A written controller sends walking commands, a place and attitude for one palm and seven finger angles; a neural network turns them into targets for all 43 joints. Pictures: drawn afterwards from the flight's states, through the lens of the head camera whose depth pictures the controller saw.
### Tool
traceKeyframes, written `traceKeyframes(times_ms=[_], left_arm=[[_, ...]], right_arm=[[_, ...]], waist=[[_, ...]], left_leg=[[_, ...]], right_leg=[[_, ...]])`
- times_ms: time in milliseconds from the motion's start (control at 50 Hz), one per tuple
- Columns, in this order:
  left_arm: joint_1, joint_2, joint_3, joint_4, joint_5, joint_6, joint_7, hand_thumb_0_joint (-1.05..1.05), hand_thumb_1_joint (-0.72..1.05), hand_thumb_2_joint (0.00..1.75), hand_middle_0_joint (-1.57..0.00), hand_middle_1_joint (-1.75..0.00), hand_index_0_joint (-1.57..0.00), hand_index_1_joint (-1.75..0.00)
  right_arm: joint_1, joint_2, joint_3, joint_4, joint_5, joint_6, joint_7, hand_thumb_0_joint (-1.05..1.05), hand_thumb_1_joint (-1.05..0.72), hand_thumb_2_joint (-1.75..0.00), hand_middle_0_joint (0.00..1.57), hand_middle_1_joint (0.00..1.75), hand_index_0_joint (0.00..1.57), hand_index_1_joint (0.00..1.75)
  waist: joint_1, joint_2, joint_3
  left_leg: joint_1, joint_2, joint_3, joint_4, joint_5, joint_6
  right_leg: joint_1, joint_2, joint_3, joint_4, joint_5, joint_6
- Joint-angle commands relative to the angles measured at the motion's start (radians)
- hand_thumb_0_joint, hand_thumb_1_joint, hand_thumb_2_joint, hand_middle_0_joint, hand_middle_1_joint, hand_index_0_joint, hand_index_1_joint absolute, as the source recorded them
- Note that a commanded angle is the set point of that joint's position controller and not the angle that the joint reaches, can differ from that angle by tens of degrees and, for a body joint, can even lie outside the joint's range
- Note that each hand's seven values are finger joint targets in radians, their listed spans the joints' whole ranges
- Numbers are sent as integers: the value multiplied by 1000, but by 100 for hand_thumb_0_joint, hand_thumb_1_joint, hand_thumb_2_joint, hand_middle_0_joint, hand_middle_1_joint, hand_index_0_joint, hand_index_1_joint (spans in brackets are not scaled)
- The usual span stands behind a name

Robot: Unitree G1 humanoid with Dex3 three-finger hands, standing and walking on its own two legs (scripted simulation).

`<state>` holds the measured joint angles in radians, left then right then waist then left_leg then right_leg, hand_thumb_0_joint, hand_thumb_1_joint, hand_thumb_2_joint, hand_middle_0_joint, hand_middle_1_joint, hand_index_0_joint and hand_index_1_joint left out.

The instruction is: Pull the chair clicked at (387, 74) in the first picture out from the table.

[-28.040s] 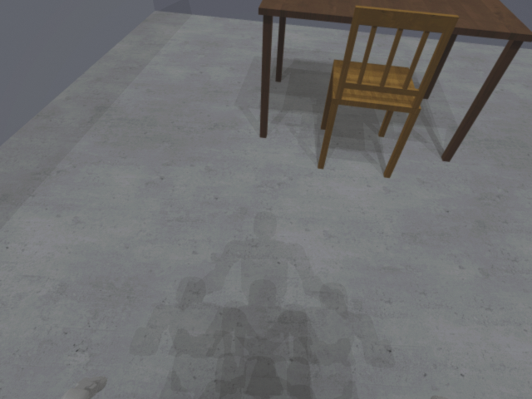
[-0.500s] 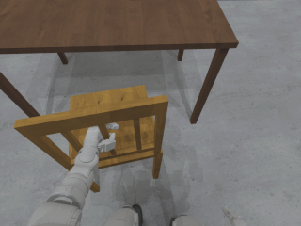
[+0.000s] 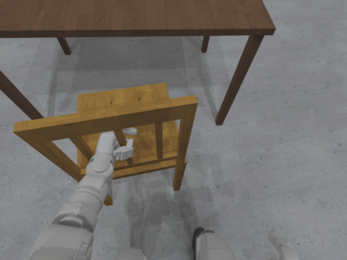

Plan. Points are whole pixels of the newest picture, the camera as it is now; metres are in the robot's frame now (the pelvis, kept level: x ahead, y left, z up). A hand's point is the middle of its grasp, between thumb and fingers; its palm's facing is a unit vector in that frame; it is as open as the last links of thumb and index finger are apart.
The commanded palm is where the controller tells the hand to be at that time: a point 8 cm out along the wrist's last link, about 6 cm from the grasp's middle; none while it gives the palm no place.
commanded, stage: step backward, pulling the chair out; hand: left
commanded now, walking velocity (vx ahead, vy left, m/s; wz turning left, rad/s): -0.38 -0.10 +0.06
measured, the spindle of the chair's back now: (124, 147) +0.40 +0.14 -0.11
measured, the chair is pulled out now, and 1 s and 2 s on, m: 0.23 0.31 0.39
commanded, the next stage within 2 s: none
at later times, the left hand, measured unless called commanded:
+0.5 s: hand (125, 172) +0.32 +0.12 -0.06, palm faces -0.06 -0.98 -0.19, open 5.1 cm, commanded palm +0.32 +0.17 -0.05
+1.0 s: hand (123, 178) +0.30 +0.12 -0.06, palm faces -0.02 -0.98 -0.21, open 5.2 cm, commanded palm +0.29 +0.17 -0.05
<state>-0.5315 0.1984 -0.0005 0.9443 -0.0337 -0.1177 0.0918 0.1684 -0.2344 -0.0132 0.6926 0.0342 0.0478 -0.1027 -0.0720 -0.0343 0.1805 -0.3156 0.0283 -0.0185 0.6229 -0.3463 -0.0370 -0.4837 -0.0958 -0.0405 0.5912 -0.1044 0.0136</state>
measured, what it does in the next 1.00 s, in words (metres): steps on the spot: right foot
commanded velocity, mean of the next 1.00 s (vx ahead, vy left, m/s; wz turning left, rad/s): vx -0.38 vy -0.04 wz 0.09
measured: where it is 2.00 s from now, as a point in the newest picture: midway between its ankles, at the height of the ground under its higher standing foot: outside the picture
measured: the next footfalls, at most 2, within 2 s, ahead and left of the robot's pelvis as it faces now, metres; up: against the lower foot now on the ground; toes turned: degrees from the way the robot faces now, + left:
right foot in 0.56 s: +0.08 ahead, -0.15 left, +0.00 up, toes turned -4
left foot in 1.22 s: -0.08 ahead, +0.12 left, +0.00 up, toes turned +4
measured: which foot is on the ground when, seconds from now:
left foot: down 0.00-1.00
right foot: down 0.00-0.46, up 0.48-0.54, down 0.56-1.00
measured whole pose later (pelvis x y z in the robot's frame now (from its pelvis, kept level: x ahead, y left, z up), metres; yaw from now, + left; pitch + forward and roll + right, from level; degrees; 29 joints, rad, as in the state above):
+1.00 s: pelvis -0.06 -0.01 -0.01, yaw -1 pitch +1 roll +1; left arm -0.48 0.20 0.01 1.00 -0.03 -0.17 0.09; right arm 0.20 -0.20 0.01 0.72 0.04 0.03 -0.12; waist -0.05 -0.02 0.14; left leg -0.41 0.04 0.00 0.65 -0.27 -0.04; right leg -0.49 -0.06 -0.02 0.61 -0.14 0.02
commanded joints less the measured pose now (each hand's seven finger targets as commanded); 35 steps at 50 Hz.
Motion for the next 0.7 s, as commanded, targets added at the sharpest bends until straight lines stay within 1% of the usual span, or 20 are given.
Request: traceKeyframes(times_ms=[0,40,100,160,240,280,320,360,380,420,440,480,500,520,540,560,580,620,640,680], left_arm=[[-209,101,-1,-237,21,-90,-8,0,90,90,-50,-145,-50,-145],[-181,133,14,-212,19,-82,-5,0,90,90,-50,-145,-50,-145],[-214,145,19,-227,25,-86,-1,0,90,90,-50,-145,-50,-145],[-217,147,22,-214,27,-95,6,0,90,90,-50,-145,-50,-145],[-255,191,43,-169,29,-109,10,0,90,90,-50,-145,-50,-145],[-253,188,40,-136,28,-115,10,0,90,90,-50,-145,-50,-145],[-251,185,40,-122,30,-122,10,0,90,90,-50,-145,-50,-145],[-247,177,35,-108,33,-126,11,0,90,90,-50,-145,-50,-145],[-247,155,18,-115,35,-131,10,0,90,90,-50,-145,-50,-145],[-265,126,6,-154,39,-135,15,0,90,90,-50,-145,-50,-145],[-270,133,19,-154,38,-134,21,0,90,90,-50,-145,-50,-145],[-279,124,16,-151,29,-131,16,0,90,90,-50,-145,-50,-145],[-279,124,20,-140,31,-133,14,0,90,90,-50,-145,-50,-145],[-290,126,14,-129,34,-135,12,0,90,90,-50,-145,-50,-145],[-290,155,29,-105,38,-127,12,0,90,90,-50,-145,-50,-145],[-302,114,-15,-109,37,-127,4,0,90,90,-50,-145,-50,-145],[-314,134,-1,-125,31,-131,9,0,90,90,-50,-145,-50,-145],[-261,192,47,-82,29,-137,21,0,90,90,-50,-145,-50,-145],[-240,203,55,-71,27,-131,20,0,90,90,-50,-145,-50,-145],[-264,180,34,-90,27,-130,15,0,90,90,-50,-145,-50,-145]], right_arm=[[56,-143,-45,-98,-2,4,-6,0,-90,-90,20,30,20,30],[63,-145,-39,-82,-4,2,-15,0,-90,-90,20,30,20,30],[53,-145,-31,-80,-7,4,-26,0,-90,-90,20,30,20,30],[47,-140,-27,-83,-5,-1,-28,0,-90,-90,20,30,20,30],[83,-127,-29,-51,6,-23,-33,0,-90,-90,20,30,20,30],[98,-121,-25,-30,13,-34,-30,0,-90,-90,20,30,20,30],[96,-121,-20,-23,16,-45,-30,0,-90,-90,20,30,20,30],[91,-139,-19,-23,14,-52,-36,0,-90,-90,20,30,20,30],[76,-143,-18,-39,10,-51,-37,0,-90,-90,20,30,20,30],[39,-147,-17,-77,4,-47,-37,0,-90,-90,20,30,20,30],[34,-150,-23,-79,5,-43,-41,0,-90,-90,20,30,20,30],[56,-141,-30,-64,5,-41,-36,0,-90,-90,20,30,20,30],[72,-141,-37,-55,4,-44,-33,0,-90,-90,20,30,20,30],[75,-138,-40,-49,2,-48,-29,0,-90,-90,20,30,20,30],[78,-142,-48,-43,2,-51,-31,0,-90,-90,20,30,20,30],[58,-132,-37,-47,-1,-54,-24,0,-90,-90,20,30,20,30],[75,-131,-36,-36,4,-55,-26,0,-90,-90,20,30,20,30],[100,-137,-46,-8,10,-62,-30,0,-90,-90,20,30,20,30],[108,-141,-46,-2,11,-65,-31,0,-90,-90,20,30,20,30],[85,-132,-34,-7,9,-66,-30,0,-90,-90,20,30,20,30]], waist=[[22,71,-533],[23,45,-508],[25,93,-498],[37,124,-456],[34,-56,-457],[32,-125,-475],[32,-124,-481],[32,-27,-459],[36,56,-440],[49,226,-409],[54,242,-403],[45,190,-458],[39,150,-478],[33,123,-479],[33,94,-463],[34,126,-388],[30,47,-429],[29,-39,-510],[28,-57,-530],[25,-51,-533]], left_leg=[[-10,115,-46,-31,396,3],[-14,72,-21,-37,205,-2],[-24,89,-31,-125,224,21],[-84,93,-25,-155,125,37],[-19,9,35,-47,-12,22],[36,-22,55,-6,-52,21],[72,-22,54,-21,-34,25],[70,24,2,-128,39,39],[32,65,-36,-187,59,52],[-104,150,-90,-269,76,82],[-125,178,-120,-270,152,96],[-49,197,-118,-182,368,112],[12,175,-90,-122,447,96],[11,150,-67,-87,442,69],[-18,128,-55,-69,368,46],[-65,109,-49,-64,234,33],[-42,72,-22,-41,149,22],[54,16,22,32,118,12],[74,7,19,45,113,8],[84,10,16,13,91,13]], right_leg=[[386,-96,85,-5,423,-71],[339,-122,102,-75,347,-76],[308,-45,45,-47,183,-22],[292,-23,51,-52,-21,-11],[208,-108,125,-230,-124,-39],[171,-143,130,-294,-199,-46],[153,-141,110,-308,-236,-40],[138,-77,62,-237,-233,-14],[144,-28,35,-171,-249,8],[219,32,5,41,-218,10],[231,46,3,98,-178,6],[275,42,24,95,-38,2],[277,30,33,27,76,-4],[291,-4,55,-20,183,-19],[293,-39,88,-43,208,-38],[232,-79,118,-71,113,-58],[224,-98,133,-132,27,-64],[221,-153,160,-219,47,-83],[233,-163,158,-224,93,-92],[234,-161,127,-221,79,-73]])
